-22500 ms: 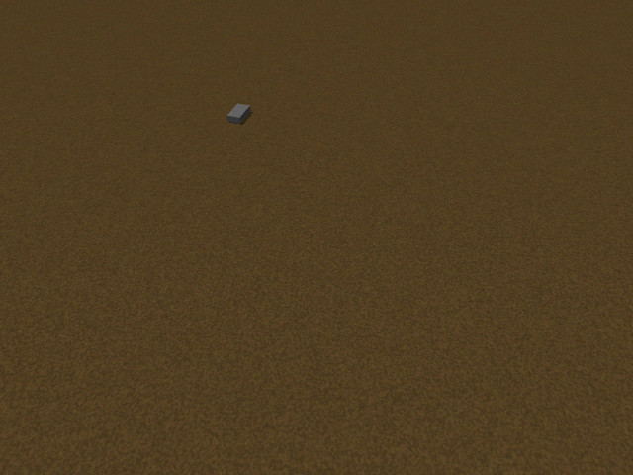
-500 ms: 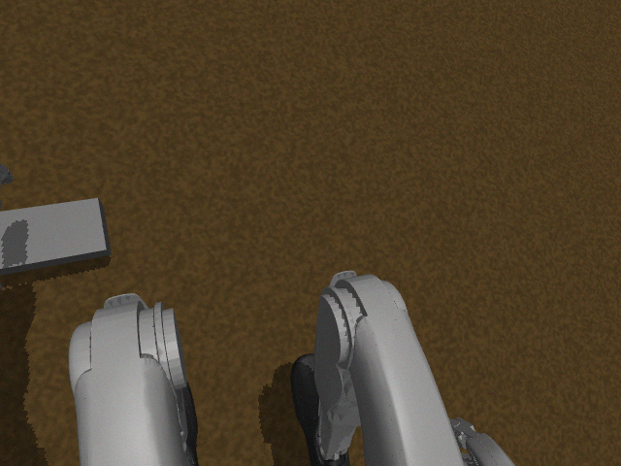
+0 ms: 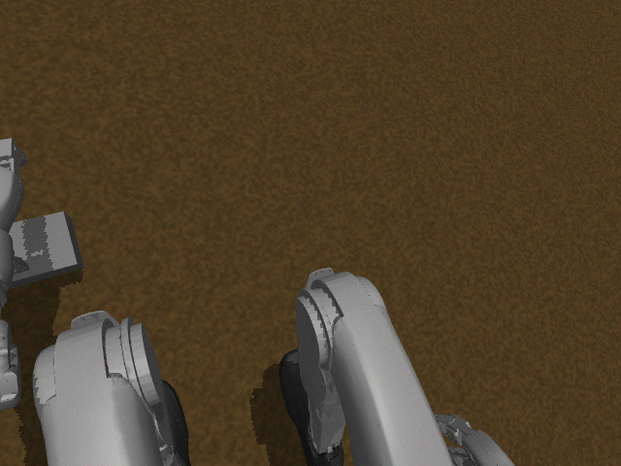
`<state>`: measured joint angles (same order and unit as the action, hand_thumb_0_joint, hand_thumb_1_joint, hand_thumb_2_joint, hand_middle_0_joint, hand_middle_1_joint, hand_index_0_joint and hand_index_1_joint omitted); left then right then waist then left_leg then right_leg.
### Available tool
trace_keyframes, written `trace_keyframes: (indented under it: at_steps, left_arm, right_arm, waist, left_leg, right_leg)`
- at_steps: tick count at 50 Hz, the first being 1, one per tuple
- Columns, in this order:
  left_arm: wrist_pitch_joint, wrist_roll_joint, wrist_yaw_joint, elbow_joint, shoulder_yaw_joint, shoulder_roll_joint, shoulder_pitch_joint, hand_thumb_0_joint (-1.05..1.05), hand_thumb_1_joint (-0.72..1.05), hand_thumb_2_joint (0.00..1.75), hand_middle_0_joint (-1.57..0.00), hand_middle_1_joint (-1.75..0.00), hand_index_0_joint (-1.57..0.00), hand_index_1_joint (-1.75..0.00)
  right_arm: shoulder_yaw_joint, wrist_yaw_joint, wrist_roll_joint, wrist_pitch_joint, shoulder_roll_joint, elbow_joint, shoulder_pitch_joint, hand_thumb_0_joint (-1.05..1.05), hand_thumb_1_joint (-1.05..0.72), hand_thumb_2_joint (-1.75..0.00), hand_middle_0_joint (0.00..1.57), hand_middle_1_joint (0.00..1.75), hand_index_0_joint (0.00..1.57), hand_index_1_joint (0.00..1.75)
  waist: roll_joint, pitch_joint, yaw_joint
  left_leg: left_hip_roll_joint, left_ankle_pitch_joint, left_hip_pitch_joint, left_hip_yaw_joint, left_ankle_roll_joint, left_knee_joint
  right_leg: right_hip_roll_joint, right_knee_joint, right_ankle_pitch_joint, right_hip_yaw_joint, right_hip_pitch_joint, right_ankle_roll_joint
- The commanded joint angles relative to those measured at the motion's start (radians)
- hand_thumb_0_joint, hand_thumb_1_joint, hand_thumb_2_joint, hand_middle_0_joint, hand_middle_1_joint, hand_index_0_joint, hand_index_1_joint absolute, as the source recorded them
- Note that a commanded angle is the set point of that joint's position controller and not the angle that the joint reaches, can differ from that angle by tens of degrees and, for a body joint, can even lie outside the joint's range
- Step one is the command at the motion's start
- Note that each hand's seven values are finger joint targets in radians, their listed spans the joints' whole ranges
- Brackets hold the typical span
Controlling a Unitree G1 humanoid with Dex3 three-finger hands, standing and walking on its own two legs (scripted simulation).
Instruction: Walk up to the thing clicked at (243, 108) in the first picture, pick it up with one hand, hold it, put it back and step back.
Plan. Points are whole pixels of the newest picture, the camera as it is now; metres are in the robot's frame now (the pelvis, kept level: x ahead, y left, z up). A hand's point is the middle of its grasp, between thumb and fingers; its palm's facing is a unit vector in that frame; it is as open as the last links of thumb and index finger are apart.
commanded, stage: approach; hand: left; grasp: from above
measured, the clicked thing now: (15, 254) +0.43 +0.34 -0.30
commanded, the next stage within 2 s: rest palm in 0.14 s
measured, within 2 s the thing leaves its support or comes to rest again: neither
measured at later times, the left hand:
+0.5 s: hand out of the picture +0.40 +0.33 -0.21, palm faces -0.46 -0.15 -0.88, open 14.4 cm
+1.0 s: hand (0, 254) +0.42 +0.34 -0.25, palm faces -0.45 -0.18 -0.87, open 14.2 cm
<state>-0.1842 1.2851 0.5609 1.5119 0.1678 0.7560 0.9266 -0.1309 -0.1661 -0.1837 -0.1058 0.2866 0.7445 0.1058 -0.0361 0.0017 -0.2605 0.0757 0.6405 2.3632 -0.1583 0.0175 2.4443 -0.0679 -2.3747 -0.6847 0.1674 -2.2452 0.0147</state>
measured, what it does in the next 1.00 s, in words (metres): stands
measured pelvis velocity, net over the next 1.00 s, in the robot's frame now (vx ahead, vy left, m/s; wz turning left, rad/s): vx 0.01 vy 0.01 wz -0.06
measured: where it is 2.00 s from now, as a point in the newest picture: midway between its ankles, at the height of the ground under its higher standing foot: (248, 452)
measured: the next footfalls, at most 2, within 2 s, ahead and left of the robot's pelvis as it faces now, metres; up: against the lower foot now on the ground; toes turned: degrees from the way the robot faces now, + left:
none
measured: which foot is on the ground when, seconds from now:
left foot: down 0.00-1.00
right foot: down 0.00-1.00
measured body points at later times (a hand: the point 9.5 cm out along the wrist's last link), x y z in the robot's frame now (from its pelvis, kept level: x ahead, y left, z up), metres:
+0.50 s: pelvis +0.00 +0.01 -0.01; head +0.23 +0.12 +0.36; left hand +0.42 +0.33 -0.16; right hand +0.10 -0.26 -0.09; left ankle +0.08 +0.13 -0.28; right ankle +0.10 -0.10 -0.28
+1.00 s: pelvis +0.01 +0.01 -0.02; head +0.27 +0.11 +0.33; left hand +0.44 +0.35 -0.20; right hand +0.06 -0.25 -0.10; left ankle +0.08 +0.13 -0.28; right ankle +0.10 -0.10 -0.28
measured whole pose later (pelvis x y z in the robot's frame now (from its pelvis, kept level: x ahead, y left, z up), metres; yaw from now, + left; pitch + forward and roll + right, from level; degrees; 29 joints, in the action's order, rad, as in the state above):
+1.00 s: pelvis +0.01 +0.01 -0.02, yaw -3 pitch +27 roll -12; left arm -0.22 1.21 0.59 1.69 0.21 0.96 0.92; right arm -0.23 -0.25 -0.28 -0.22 0.29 0.74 0.07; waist -0.12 -0.14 -0.31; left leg 0.07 0.68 2.37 -0.23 0.02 2.55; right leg -0.09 -2.43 -0.71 0.22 -2.23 0.00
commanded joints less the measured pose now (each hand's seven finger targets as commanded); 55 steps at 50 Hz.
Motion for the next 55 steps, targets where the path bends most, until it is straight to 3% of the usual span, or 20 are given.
trace_keyframes:
  at_steps: [1,2,4,5,6,7,10,13,15,19,24,28,33,36,38,39,40,47,50,55]
  left_arm:
    - [0.051,-0.065,-0.026,-0.035,-0.005,0.318,0.155,0.00,-0.56,1.00,-0.06,-1.03,-0.06,-1.02]
    - [0.044,-0.080,-0.041,-0.082,0.022,0.357,0.168,0.00,-0.56,1.01,-0.06,-1.03,-0.06,-1.03]
    - [0.032,-0.118,-0.083,-0.073,0.018,0.343,0.161,0.00,-0.54,0.98,-0.06,-1.05,-0.07,-1.04]
    - [0.023,-0.120,-0.097,-0.077,0.060,0.394,0.138,0.00,-0.56,0.99,-0.06,-1.05,-0.06,-1.04]
    - [0.007,-0.123,-0.116,-0.091,0.061,0.391,0.146,0.00,-0.55,0.97,-0.06,-1.06,-0.07,-1.05]
    - [-0.009,-0.122,-0.143,-0.120,0.018,0.335,0.173,0.00,-0.56,0.99,-0.06,-1.06,-0.07,-1.05]
    - [-0.078,-0.126,-0.179,-0.230,-0.038,0.282,0.257,0.00,-0.56,0.98,-0.06,-1.05,-0.06,-1.05]
    - [-0.134,-0.099,-0.177,-0.294,-0.065,0.287,0.254,0.00,-0.57,0.97,-0.06,-1.03,-0.06,-1.03]
    - [-0.151,-0.082,-0.150,-0.261,-0.056,0.280,0.198,0.00,-0.60,1.02,-0.06,-0.99,-0.04,-1.01]
    - [-0.162,-0.030,-0.058,-0.099,-0.054,0.259,0.194,0.00,-0.58,1.03,-0.06,-0.96,-0.04,-0.98]
    - [-0.155,0.058,0.062,-0.020,-0.025,0.328,0.254,0.00,-0.56,1.03,-0.06,-0.95,-0.04,-0.97]
    - [-0.121,0.062,0.155,0.019,-0.023,0.326,0.264,0.00,-0.54,1.00,-0.06,-0.97,-0.05,-0.98]
    - [-0.054,0.029,0.198,0.026,-0.038,0.341,0.297,0.00,-0.53,0.98,-0.06,-0.97,-0.05,-0.97]
    - [-0.026,-0.004,0.184,0.068,-0.052,0.355,0.288,0.00,-0.53,0.98,-0.06,-0.98,-0.05,-0.98]
    - [-0.021,-0.023,0.177,0.044,0.006,0.429,0.298,0.00,-0.52,0.98,-0.06,-0.99,-0.06,-0.98]
    - [-0.016,-0.027,0.161,0.078,0.014,0.421,0.275,0.00,-0.54,0.99,-0.06,-0.98,-0.05,-0.99]
    - [-0.015,-0.034,0.151,0.113,0.068,0.475,0.237,0.00,-0.53,0.98,-0.06,-0.98,-0.05,-0.99]
    - [-0.041,-0.092,0.042,0.102,0.041,0.426,0.144,0.00,-0.54,0.97,-0.06,-1.00,-0.05,-1.00]
    - [-0.086,-0.103,0.020,0.042,0.034,0.456,0.171,0.00,-0.53,0.97,-0.06,-1.00,-0.06,-1.00]
    - [-0.167,-0.064,0.039,-0.019,0.022,0.463,0.182,0.00,-0.55,0.99,-0.06,-0.97,-0.05,-0.98]
  right_arm:
    - [0.073,0.008,0.015,-0.019,0.237,-0.031,0.148,0.00,-0.90,-0.89,0.20,0.30,0.20,0.30]
    - [0.078,0.008,0.013,-0.021,0.239,-0.046,0.138,0.00,-0.90,-0.89,0.20,0.30,0.20,0.30]
    - [0.080,0.008,0.007,-0.024,0.237,-0.050,0.145,0.00,-0.90,-0.89,0.20,0.30,0.20,0.30]
    - [0.093,0.010,0.006,-0.022,0.253,-0.029,0.177,0.00,-0.90,-0.89,0.20,0.30,0.20,0.30]
    - [0.097,0.013,0.007,-0.020,0.251,-0.029,0.179,0.00,-0.90,-0.89,0.20,0.30,0.20,0.30]
    - [0.094,0.009,0.005,-0.022,0.239,-0.038,0.183,0.00,-0.90,-0.90,0.20,0.30,0.20,0.30]
    - [0.107,0.017,0.009,-0.016,0.250,-0.007,0.213,0.00,-0.90,-0.90,0.20,0.30,0.20,0.30]
    - [0.105,0.025,0.008,-0.016,0.250,0.006,0.225,0.00,-0.90,-0.90,0.20,0.30,0.20,0.30]
    - [0.104,0.025,0.011,-0.007,0.254,0.012,0.213,0.00,-0.90,-0.90,0.20,0.30,0.20,0.30]
    - [0.074,0.018,-0.001,0.003,0.263,0.007,0.175,0.00,-0.89,-0.90,0.20,0.30,0.20,0.30]
    - [0.044,0.005,-0.027,-0.012,0.280,0.008,0.145,0.00,-0.88,-0.89,0.20,0.30,0.20,0.30]
    - [0.033,-0.014,-0.057,-0.046,0.289,0.020,0.116,0.00,-0.88,-0.90,0.20,0.30,0.20,0.30]
    - [0.023,-0.042,-0.076,-0.082,0.304,0.033,0.096,0.00,-0.88,-0.90,0.20,0.30,0.20,0.30]
    - [0.008,-0.059,-0.072,-0.105,0.310,0.024,0.095,0.00,-0.89,-0.90,0.20,0.30,0.20,0.30]
    - [0.008,-0.062,-0.069,-0.120,0.326,-0.009,0.082,0.00,-0.89,-0.90,0.20,0.30,0.20,0.30]
    - [0.001,-0.067,-0.070,-0.124,0.321,-0.022,0.099,0.00,-0.89,-0.90,0.20,0.30,0.20,0.30]
    - [0.005,-0.067,-0.075,-0.123,0.332,-0.002,0.125,0.00,-0.89,-0.90,0.20,0.30,0.20,0.30]
    - [-0.024,-0.072,-0.089,-0.124,0.284,-0.017,0.137,0.00,-0.89,-0.90,0.20,0.30,0.20,0.30]
    - [-0.037,-0.068,-0.087,-0.117,0.295,-0.006,0.141,0.00,-0.89,-0.90,0.20,0.30,0.20,0.30]
    - [-0.043,-0.070,-0.090,-0.109,0.317,-0.006,0.130,0.00,-0.89,-0.90,0.20,0.30,0.20,0.30]
  waist:
    - [0.215,0.612,0.046]
    - [0.205,0.637,0.054]
    - [0.176,0.630,0.046]
    - [0.166,0.621,0.041]
    - [0.168,0.619,0.039]
    - [0.199,0.611,0.021]
    - [0.268,0.636,-0.010]
    - [0.330,0.653,0.011]
    - [0.339,0.643,0.033]
    - [0.322,0.547,0.006]
    - [0.346,0.514,-0.011]
    - [0.401,0.562,-0.022]
    - [0.402,0.574,-0.041]
    - [0.380,0.549,-0.045]
    - [0.348,0.549,-0.038]
    - [0.355,0.535,-0.047]
    - [0.333,0.535,-0.044]
    - [0.306,0.545,-0.054]
    - [0.330,0.550,-0.059]
    - [0.394,0.526,-0.063]
  left_leg:
    - [-0.037,-0.080,-0.380,0.093,0.040,-0.195]
    - [-0.038,-0.088,-0.367,0.091,0.042,-0.188]
    - [-0.037,-0.084,-0.345,0.085,0.043,-0.182]
    - [-0.038,-0.093,-0.356,0.083,0.043,-0.179]
    - [-0.034,-0.081,-0.364,0.075,0.038,-0.184]
    - [-0.036,-0.098,-0.389,0.075,0.034,-0.176]
    - [-0.031,-0.080,-0.457,0.055,0.015,-0.184]
    - [-0.032,-0.096,-0.529,0.051,0.002,-0.192]
    - [-0.030,-0.105,-0.562,0.046,-0.005,-0.202]
    - [-0.028,-0.094,-0.557,0.026,-0.007,-0.212]
    - [-0.028,-0.124,-0.555,0.026,-0.010,-0.201]
    - [-0.027,-0.125,-0.578,0.034,-0.016,-0.192]
    - [-0.024,-0.105,-0.528,0.042,-0.007,-0.164]
    - [-0.016,-0.107,-0.495,0.039,0.002,-0.137]
    - [-0.016,-0.088,-0.481,0.032,0.007,-0.136]
    - [-0.016,-0.104,-0.490,0.036,0.008,-0.130]
    - [-0.014,-0.103,-0.482,0.031,0.010,-0.127]
    - [-0.013,-0.172,-0.470,0.021,0.016,-0.105]
    - [-0.008,-0.171,-0.484,0.009,0.012,-0.103]
    - [0.000,-0.167,-0.537,-0.012,-0.009,-0.113]
  right_leg:
    - [-0.039,0.278,0.168,-0.023,0.353,0.007]
    - [-0.039,0.283,0.168,-0.033,0.391,0.005]
    - [-0.035,0.287,0.152,-0.037,0.419,0.001]
    - [-0.031,0.285,0.165,-0.030,0.421,-0.001]
    - [-0.033,0.275,0.147,-0.025,0.407,0.005]
    - [-0.031,0.268,0.172,-0.025,0.398,0.005]
    - [-0.035,0.265,0.163,0.002,0.347,0.016]
    - [-0.032,0.255,0.182,0.030,0.323,0.017]
    - [-0.032,0.237,0.184,0.040,0.296,0.020]
    - [-0.034,0.209,0.166,0.070,0.210,0.023]
    - [-0.037,0.177,0.199,0.087,0.189,0.022]
    - [-0.040,0.169,0.199,0.086,0.220,0.020]
    - [-0.048,0.194,0.190,0.074,0.247,0.015]
    - [-0.050,0.198,0.209,0.064,0.274,0.011]
    - [-0.045,0.200,0.188,0.066,0.283,0.012]
    - [-0.044,0.194,0.207,0.060,0.303,0.010]
    - [-0.044,0.191,0.208,0.068,0.313,0.006]
    - [-0.054,0.199,0.291,0.069,0.400,-0.005]
    - [-0.054,0.196,0.293,0.081,0.404,-0.005]
    - [-0.059,0.164,0.275,0.114,0.379,0.005]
